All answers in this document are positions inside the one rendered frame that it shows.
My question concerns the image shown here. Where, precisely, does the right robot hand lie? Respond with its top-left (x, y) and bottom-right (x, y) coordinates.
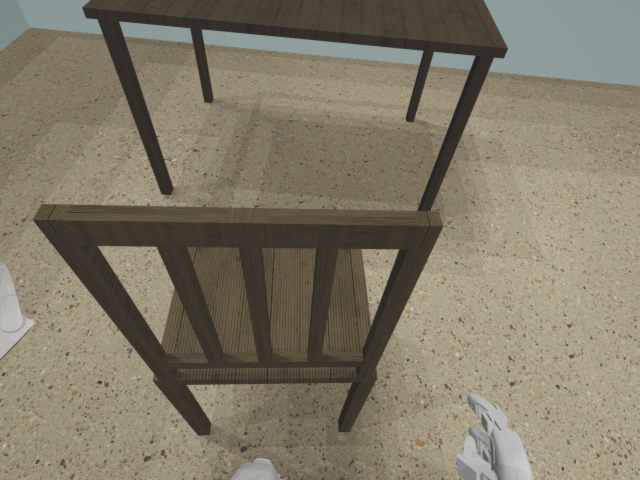
top-left (457, 393), bottom-right (534, 480)

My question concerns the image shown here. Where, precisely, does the chair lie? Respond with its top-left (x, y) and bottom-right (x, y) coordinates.
top-left (33, 204), bottom-right (443, 435)

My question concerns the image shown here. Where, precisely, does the table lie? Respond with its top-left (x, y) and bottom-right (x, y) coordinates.
top-left (82, 0), bottom-right (508, 211)

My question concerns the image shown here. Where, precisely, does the left robot hand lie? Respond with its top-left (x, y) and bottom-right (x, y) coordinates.
top-left (0, 260), bottom-right (34, 360)

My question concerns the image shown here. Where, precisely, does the robot left shin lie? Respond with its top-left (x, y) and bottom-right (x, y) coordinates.
top-left (253, 458), bottom-right (274, 468)

